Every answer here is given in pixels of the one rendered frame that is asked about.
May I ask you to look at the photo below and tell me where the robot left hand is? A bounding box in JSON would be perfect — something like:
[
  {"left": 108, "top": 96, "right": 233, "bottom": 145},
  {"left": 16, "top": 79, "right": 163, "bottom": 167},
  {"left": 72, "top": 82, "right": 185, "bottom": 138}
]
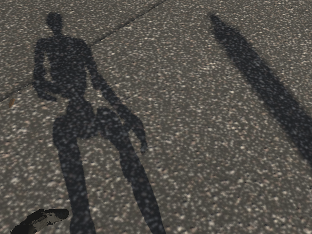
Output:
[{"left": 10, "top": 209, "right": 69, "bottom": 234}]

